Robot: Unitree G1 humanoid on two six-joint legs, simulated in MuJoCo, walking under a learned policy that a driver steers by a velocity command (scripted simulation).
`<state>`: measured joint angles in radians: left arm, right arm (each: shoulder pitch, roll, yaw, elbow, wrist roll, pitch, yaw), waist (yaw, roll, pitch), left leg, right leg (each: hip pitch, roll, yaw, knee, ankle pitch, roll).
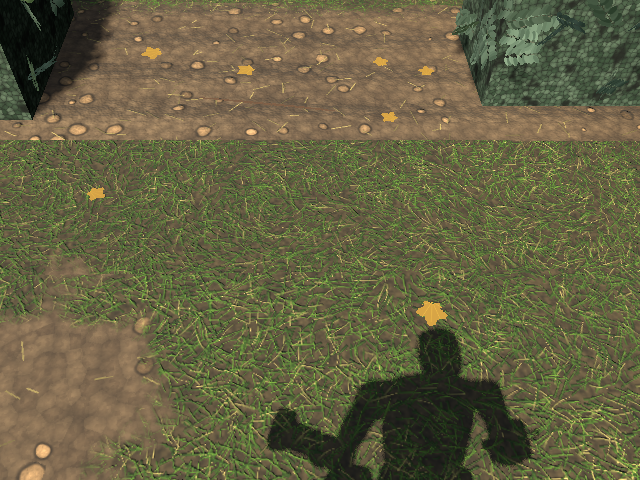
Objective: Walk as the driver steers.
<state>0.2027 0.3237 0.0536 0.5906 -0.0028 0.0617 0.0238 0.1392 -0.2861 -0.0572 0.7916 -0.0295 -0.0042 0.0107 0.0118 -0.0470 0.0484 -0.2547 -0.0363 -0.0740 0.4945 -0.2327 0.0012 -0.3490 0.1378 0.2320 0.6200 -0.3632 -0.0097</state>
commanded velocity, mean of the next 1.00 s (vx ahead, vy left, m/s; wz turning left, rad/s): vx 0.00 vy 0.00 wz -0.06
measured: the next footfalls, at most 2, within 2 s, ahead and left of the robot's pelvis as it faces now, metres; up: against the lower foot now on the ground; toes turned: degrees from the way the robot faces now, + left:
right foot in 0.22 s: +0.02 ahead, -0.15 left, +0.00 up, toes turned +4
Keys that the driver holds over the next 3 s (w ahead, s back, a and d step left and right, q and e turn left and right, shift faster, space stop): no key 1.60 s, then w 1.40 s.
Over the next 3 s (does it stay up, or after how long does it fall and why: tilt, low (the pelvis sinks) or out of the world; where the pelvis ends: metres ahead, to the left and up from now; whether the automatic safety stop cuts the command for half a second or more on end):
stays up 0.63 0.06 -0.17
